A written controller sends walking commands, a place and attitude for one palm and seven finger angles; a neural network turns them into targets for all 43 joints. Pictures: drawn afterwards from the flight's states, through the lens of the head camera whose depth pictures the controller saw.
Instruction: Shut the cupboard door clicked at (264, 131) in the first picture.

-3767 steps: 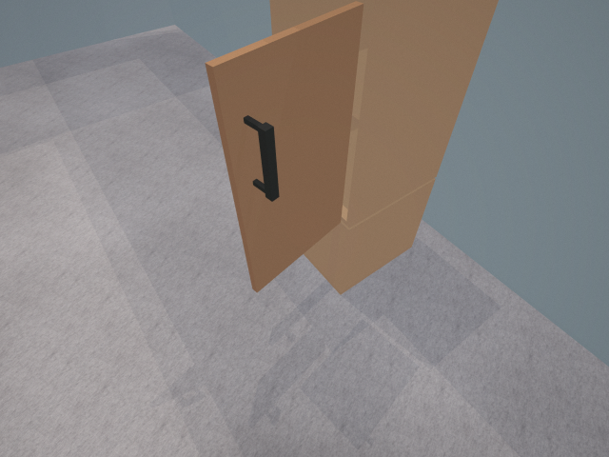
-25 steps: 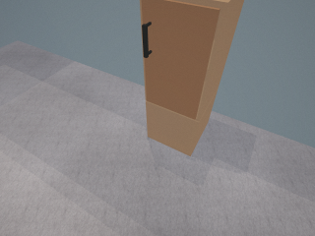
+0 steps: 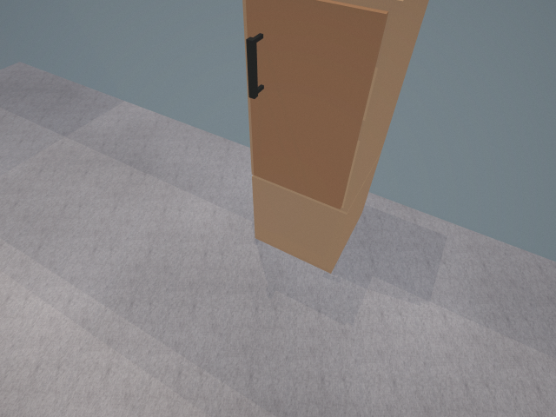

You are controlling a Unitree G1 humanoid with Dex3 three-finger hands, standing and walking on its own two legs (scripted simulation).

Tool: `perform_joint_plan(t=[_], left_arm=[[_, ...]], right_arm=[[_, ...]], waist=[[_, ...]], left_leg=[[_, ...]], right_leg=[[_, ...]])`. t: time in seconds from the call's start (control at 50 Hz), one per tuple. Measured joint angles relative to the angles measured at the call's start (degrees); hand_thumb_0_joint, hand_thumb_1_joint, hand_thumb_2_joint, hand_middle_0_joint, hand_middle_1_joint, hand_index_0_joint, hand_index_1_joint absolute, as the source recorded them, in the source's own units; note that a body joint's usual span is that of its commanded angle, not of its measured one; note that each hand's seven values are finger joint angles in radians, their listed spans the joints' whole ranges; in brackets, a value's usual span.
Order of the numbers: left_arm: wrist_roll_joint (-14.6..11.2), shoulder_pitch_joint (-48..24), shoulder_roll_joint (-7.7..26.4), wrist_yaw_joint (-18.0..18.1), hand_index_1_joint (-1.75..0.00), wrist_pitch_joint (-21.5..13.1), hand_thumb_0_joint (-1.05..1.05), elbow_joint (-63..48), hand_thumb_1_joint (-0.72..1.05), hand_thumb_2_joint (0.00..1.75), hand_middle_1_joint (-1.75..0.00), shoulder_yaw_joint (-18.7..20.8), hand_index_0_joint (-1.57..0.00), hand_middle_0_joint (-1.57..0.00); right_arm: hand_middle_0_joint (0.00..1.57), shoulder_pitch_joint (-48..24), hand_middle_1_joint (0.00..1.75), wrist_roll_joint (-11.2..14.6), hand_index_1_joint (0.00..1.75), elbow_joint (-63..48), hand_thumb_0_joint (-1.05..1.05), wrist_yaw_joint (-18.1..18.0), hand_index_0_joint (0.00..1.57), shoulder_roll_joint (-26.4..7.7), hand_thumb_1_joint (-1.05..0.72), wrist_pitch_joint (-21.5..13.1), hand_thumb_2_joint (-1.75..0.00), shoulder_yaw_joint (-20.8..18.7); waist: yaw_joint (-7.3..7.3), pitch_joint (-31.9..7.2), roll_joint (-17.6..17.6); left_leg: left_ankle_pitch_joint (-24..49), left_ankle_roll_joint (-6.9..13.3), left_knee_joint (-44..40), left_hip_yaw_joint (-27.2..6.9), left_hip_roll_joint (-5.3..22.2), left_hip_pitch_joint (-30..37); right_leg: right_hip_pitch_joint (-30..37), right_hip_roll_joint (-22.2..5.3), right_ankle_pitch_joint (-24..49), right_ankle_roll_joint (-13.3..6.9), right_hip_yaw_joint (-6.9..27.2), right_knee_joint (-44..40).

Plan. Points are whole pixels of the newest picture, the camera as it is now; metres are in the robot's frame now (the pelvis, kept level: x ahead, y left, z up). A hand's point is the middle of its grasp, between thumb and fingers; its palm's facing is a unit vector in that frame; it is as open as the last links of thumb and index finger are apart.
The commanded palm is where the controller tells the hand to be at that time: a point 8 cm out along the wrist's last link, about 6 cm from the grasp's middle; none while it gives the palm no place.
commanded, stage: look to check the result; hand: left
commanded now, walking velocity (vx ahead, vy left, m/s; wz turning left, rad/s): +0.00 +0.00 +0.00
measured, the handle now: (256, 66) +0.91 +0.10 +0.07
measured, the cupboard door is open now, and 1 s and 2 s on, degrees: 0 0 0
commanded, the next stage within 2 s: stand and wait in 0.38 s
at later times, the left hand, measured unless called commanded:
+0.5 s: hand out of the picture +0.05 +0.21 -0.17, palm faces -0.01 -0.96 -0.26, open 7.4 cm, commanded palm none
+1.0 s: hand out of the picture +0.07 +0.21 -0.16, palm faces -0.01 -0.96 -0.29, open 7.4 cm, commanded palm none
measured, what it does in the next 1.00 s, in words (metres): stands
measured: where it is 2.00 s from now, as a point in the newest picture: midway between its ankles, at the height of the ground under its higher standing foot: outside the picture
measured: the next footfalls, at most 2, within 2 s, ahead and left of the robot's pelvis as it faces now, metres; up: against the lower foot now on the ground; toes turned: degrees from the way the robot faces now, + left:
none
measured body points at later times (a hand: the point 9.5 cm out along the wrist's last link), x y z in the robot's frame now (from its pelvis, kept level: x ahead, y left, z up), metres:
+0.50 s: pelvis +0.01 +0.00 +0.00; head +0.02 +0.00 +0.45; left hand +0.05 +0.26 -0.15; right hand +0.05 -0.27 -0.15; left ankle +0.03 +0.11 -0.74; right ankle +0.00 -0.13 -0.74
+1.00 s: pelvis +0.03 -0.01 +0.00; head +0.04 -0.01 +0.45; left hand +0.07 +0.26 -0.14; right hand +0.07 -0.28 -0.15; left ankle +0.03 +0.11 -0.74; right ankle +0.00 -0.13 -0.74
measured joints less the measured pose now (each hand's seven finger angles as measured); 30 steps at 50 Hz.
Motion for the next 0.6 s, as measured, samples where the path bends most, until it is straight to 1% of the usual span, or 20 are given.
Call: perform_joint_plan(t=[0.22,0.6], left_arm=[[-0.06,-0.95,1.42,-0.03,-0.30,-0.20,0.01,0.03,0.91,0.90,-0.30,0.05,-0.20,-0.20],[-0.10,-2.86,2.44,-0.35,-0.30,-0.35,0.01,0.08,0.91,0.90,-0.30,-0.07,-0.20,-0.20]], right_arm=[[0.20,-1.58,0.30,0.04,0.30,0.15,0.00,0.16,0.20,-1.00,-0.90,-0.05,-0.90,0.03],[0.20,-3.57,0.30,0.05,0.30,0.37,0.00,0.25,0.20,-2.82,-0.90,-0.24,-0.90,0.20]], waist=[[0.13,0.22,0.17],[0.16,0.29,-0.23]], left_leg=[[-0.04,-0.19,-0.62,-0.05,0.15,0.74],[-0.16,-0.47,-2.08,-0.01,0.26,1.98]], right_leg=[[0.84,0.17,0.06,-0.14,-0.04,-0.85],[2.13,0.31,0.07,-0.33,0.00,-2.49]])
